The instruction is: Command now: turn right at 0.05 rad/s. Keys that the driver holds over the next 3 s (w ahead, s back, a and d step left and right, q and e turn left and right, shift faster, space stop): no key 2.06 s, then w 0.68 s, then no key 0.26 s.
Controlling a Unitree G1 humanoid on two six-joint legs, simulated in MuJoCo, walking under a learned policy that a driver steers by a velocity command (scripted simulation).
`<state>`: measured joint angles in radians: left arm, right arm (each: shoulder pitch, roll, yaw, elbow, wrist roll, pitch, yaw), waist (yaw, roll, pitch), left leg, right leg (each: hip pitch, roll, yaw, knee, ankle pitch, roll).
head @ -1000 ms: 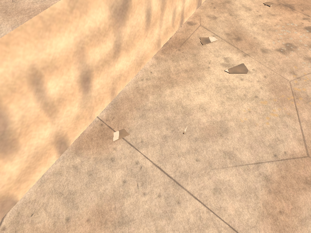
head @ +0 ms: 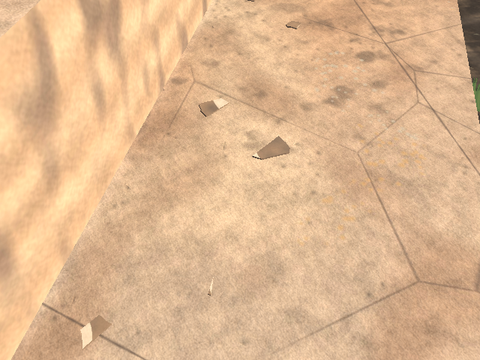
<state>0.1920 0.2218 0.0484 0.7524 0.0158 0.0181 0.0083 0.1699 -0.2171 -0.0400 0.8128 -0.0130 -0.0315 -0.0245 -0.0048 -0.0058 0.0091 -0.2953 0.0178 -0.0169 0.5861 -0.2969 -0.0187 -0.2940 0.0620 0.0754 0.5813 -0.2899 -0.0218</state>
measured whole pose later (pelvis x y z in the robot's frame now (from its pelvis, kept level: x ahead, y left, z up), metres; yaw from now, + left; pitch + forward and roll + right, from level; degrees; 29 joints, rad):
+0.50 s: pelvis +0.01 +0.01 +0.00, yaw +0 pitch -2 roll +0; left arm 0.19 0.20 0.05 0.85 0.01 0.01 0.03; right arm 0.18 -0.21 -0.04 0.92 -0.01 -0.02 -0.03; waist -0.01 0.00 0.03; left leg -0.24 0.00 -0.01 0.56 -0.30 -0.01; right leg -0.24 0.04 0.08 0.57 -0.30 -0.01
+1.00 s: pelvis +0.00 +0.01 +0.01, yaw +0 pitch -2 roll +0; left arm 0.21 0.19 0.04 1.03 0.00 0.00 0.04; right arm 0.23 -0.20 -0.03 1.05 0.00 -0.02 -0.04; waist -0.01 0.00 0.04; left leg -0.22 -0.01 -0.01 0.52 -0.27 0.00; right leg -0.22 0.03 0.08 0.52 -0.27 0.00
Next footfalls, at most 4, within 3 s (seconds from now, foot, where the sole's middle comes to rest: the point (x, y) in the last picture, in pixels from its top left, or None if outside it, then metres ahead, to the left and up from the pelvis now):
2.78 left None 0.45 0.12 -0.77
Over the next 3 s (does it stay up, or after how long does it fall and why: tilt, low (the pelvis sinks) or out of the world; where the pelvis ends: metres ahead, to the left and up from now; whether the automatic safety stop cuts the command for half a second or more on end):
stays up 0.35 0.04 0.01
